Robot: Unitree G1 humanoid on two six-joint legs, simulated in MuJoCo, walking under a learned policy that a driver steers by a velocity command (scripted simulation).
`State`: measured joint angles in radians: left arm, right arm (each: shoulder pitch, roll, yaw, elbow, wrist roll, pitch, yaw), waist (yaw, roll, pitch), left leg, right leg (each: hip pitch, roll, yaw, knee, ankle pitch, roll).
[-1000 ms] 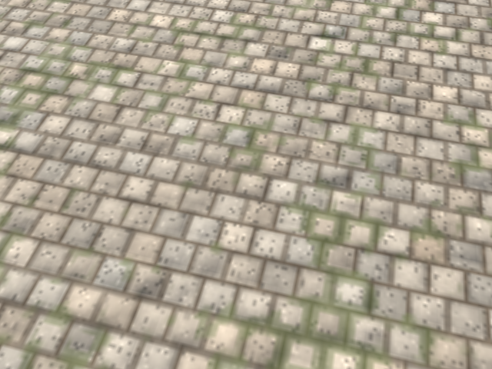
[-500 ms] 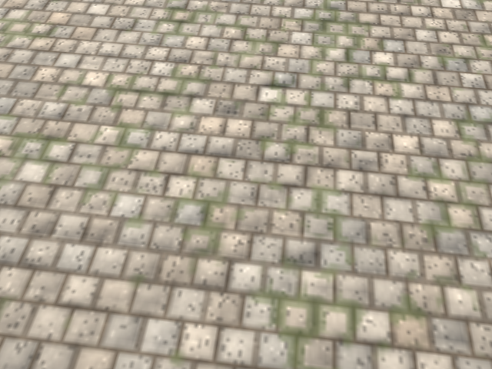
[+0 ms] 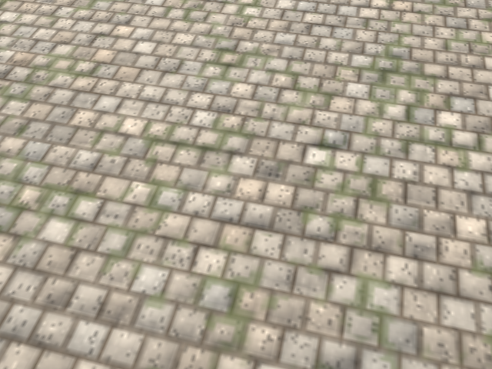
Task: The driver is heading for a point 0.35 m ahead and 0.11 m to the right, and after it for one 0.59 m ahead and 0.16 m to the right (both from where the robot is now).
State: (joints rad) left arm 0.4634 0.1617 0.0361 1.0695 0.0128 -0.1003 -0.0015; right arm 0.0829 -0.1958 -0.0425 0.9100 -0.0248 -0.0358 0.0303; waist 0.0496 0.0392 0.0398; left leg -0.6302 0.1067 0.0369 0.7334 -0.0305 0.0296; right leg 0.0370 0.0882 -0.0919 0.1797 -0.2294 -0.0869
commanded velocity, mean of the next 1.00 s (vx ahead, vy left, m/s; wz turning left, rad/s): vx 0.20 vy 0.00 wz -0.40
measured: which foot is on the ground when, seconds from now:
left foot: up 0.00-0.14, down 0.16-0.66, up 0.68-1.00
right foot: down 0.00-0.18, up 0.20-0.64, down 0.66-1.00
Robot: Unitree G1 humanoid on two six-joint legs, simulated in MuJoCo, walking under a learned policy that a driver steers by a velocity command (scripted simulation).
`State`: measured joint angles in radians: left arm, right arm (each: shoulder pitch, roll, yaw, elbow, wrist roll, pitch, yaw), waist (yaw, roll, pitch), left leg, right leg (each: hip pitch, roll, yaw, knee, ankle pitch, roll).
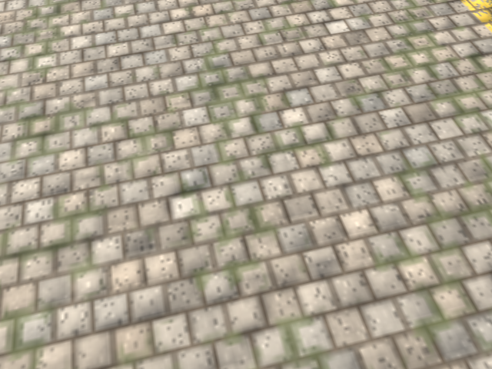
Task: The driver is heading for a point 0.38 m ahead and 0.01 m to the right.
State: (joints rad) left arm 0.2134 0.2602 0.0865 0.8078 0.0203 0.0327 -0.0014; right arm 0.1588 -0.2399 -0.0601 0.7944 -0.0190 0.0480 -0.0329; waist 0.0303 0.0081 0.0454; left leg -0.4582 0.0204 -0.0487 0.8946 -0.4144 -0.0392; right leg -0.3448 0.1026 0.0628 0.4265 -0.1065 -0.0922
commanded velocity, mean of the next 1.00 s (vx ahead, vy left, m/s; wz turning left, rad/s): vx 0.00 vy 0.00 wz -0.21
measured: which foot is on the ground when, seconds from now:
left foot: up 0.00-0.12, down 0.14-1.00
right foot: down 0.00-0.14, up 0.16-0.50, down 0.52-1.00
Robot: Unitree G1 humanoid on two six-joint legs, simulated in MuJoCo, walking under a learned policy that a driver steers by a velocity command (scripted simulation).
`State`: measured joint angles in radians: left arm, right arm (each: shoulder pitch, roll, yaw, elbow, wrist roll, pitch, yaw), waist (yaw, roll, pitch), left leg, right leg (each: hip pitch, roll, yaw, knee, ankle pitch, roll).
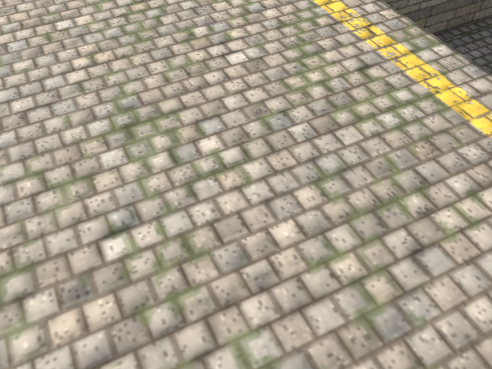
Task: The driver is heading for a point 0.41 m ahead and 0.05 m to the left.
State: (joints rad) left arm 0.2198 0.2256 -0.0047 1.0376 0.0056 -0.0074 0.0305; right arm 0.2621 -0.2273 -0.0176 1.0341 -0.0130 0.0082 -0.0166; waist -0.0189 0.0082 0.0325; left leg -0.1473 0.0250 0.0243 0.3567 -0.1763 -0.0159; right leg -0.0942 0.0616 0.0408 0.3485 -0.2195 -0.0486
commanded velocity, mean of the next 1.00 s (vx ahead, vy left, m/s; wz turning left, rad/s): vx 0.10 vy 0.00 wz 0.00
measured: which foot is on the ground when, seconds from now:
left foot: down 0.00-1.00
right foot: down 0.00-0.90, up 0.92-1.00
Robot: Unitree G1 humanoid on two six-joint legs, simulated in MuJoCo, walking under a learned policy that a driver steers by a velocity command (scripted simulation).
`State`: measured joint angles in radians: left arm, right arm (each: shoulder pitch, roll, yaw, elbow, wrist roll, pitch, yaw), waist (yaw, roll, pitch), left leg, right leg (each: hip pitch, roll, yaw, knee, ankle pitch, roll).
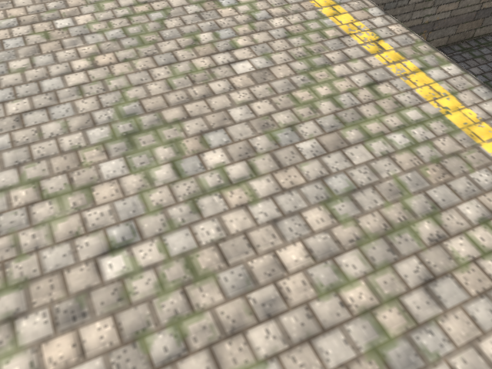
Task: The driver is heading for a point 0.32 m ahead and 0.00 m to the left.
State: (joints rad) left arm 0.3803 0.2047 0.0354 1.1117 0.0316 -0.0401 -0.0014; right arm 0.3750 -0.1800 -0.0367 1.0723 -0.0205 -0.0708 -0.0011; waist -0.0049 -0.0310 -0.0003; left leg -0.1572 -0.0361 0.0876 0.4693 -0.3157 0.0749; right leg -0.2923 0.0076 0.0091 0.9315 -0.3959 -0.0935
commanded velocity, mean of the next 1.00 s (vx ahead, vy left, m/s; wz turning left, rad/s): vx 0.18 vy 0.00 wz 0.00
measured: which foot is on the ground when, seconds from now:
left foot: down 0.00-0.36, up 0.38-0.72, down 0.74-1.00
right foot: up 0.00-0.32, down 0.34-1.00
